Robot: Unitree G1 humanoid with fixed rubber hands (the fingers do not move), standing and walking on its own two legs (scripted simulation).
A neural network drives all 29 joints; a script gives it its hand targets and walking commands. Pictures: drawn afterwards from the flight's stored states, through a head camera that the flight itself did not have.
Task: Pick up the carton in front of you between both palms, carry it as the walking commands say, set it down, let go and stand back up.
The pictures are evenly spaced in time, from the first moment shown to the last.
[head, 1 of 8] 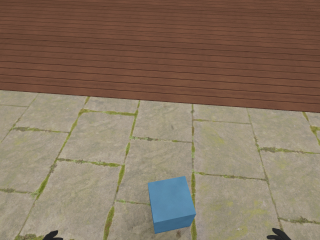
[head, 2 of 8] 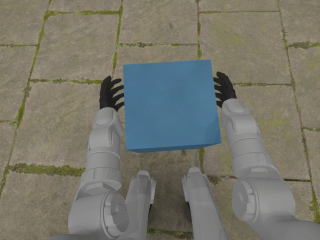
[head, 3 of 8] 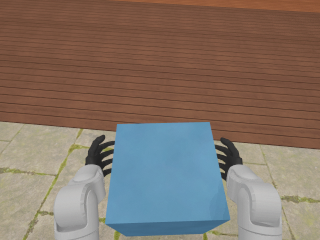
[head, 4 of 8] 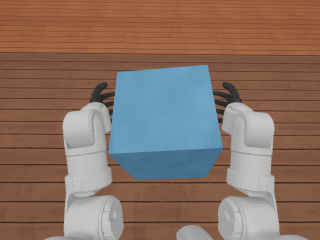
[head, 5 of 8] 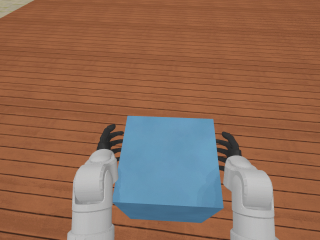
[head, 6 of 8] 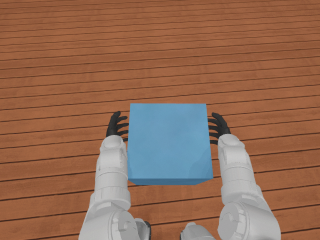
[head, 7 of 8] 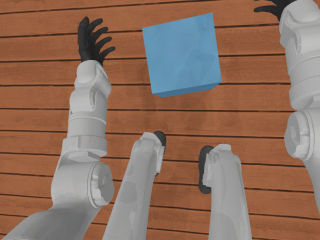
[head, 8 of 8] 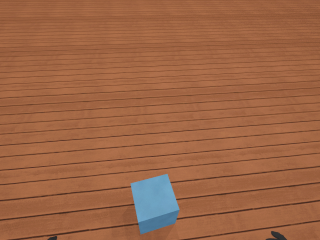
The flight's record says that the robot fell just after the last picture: no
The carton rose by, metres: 0.98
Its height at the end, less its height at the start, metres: +0.26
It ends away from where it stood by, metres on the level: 5.59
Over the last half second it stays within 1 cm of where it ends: yes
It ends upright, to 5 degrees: yes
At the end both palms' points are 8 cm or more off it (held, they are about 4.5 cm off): yes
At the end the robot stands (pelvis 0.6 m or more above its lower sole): yes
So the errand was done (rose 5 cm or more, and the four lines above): yes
